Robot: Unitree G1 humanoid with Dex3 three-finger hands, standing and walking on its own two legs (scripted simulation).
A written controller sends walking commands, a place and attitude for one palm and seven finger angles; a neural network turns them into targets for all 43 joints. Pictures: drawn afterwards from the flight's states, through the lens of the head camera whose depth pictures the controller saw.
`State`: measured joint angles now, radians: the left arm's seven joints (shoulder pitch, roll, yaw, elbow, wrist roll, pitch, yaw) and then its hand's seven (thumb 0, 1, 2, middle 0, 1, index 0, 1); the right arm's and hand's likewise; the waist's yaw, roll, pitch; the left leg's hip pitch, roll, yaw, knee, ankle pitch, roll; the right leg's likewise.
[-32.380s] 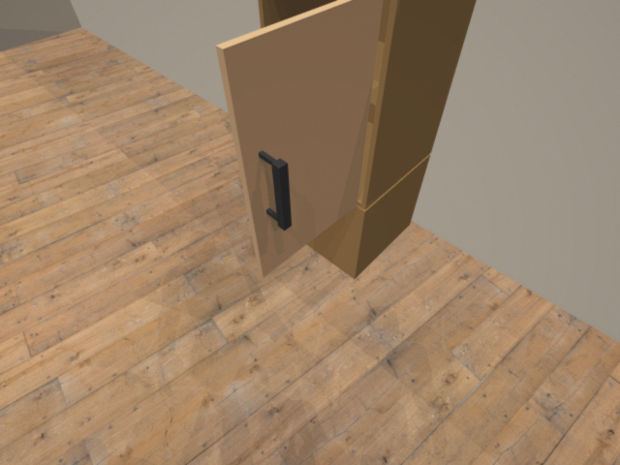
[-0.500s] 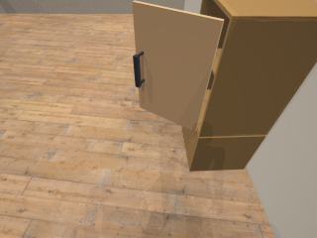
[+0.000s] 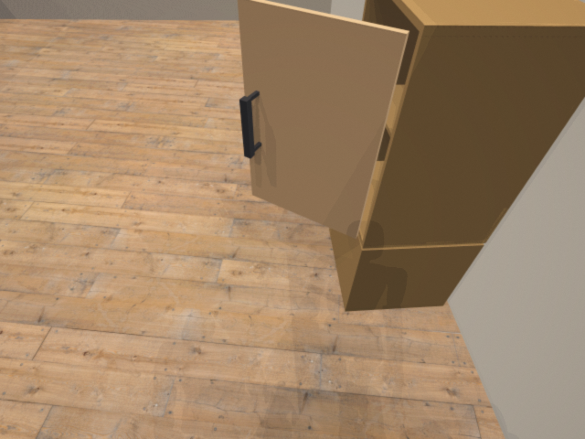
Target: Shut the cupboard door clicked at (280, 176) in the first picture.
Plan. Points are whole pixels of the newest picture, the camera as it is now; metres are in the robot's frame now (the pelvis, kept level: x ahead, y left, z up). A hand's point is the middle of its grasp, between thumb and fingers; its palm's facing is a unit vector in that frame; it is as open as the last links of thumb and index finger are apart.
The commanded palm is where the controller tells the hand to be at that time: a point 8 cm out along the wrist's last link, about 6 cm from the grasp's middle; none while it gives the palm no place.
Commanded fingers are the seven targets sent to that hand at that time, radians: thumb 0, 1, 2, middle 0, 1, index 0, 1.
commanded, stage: look to check the result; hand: left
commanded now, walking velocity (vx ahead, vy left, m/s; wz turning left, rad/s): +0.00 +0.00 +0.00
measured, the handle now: (252, 125) +0.87 +0.16 -0.05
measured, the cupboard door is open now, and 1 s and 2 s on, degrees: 56 56 56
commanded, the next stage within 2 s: walk to a spot facing it in 0.44 s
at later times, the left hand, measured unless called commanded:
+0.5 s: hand out of the picture +0.00 +0.18 -0.18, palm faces +0.03 -0.98 -0.20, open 7.4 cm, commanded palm none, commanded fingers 0.00 0.90 0.90 -0.20 -0.30 -0.20 -0.30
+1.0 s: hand out of the picture +0.01 +0.22 -0.20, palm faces +0.24 -0.95 -0.20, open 7.4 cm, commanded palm none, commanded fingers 0.00 0.90 0.90 -0.20 -0.30 -0.20 -0.30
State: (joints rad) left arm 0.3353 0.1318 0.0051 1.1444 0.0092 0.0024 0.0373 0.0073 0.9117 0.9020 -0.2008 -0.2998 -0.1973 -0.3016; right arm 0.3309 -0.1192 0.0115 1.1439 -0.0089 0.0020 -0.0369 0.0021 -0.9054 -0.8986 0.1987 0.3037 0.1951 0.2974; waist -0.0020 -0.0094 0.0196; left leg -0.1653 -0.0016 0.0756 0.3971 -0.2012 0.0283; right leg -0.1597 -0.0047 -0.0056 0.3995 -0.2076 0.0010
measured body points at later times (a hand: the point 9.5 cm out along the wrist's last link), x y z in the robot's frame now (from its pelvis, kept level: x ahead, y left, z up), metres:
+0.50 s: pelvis +0.00 +0.00 +0.00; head +0.00 +0.01 +0.45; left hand +0.00 +0.24 -0.16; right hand +0.00 -0.24 -0.15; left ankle +0.01 +0.10 -0.74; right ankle +0.01 -0.12 -0.74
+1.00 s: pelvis -0.01 +0.02 -0.02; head +0.02 +0.06 +0.43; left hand +0.00 +0.27 -0.19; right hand +0.07 -0.21 -0.16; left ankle +0.00 +0.10 -0.74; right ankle +0.00 -0.12 -0.71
